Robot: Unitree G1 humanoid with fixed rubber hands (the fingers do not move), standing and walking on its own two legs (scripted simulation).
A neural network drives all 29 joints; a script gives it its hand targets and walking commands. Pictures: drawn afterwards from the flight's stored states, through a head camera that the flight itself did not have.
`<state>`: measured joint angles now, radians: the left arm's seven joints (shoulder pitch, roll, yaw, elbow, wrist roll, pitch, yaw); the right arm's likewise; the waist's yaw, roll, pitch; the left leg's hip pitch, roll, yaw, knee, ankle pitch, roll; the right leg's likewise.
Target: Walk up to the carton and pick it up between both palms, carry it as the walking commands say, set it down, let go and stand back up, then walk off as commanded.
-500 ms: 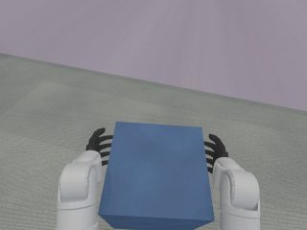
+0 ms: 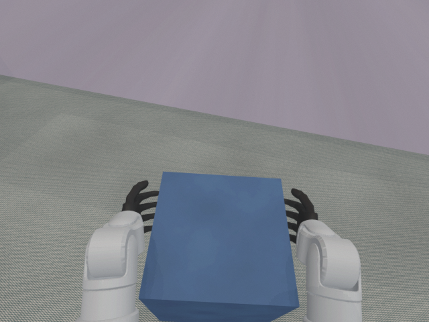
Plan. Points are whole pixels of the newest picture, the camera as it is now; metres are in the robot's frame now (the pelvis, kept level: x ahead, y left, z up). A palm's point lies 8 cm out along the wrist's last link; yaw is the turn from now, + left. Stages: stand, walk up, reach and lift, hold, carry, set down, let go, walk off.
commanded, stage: carry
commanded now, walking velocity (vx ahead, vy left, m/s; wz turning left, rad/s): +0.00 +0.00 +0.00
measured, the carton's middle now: (216, 254) +0.25 +0.00 +0.00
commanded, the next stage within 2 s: none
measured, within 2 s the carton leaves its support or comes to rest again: neither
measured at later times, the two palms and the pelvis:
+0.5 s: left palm (150, 212) +0.29 +0.13 +0.08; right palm (315, 223) +0.28 -0.17 +0.08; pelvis +0.02 -0.02 +0.00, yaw +0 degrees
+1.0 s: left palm (153, 207) +0.30 +0.12 +0.07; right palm (313, 216) +0.30 -0.17 +0.07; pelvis +0.03 -0.02 +0.00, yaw +0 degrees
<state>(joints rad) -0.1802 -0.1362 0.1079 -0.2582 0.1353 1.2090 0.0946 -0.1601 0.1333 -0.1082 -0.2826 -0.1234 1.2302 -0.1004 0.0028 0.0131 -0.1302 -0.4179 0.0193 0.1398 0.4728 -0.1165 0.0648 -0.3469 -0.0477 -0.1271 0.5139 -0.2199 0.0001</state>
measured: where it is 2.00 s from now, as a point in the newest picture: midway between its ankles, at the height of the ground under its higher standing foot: outside the picture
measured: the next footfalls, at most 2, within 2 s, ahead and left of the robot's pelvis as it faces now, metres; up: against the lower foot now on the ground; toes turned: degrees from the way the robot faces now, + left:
none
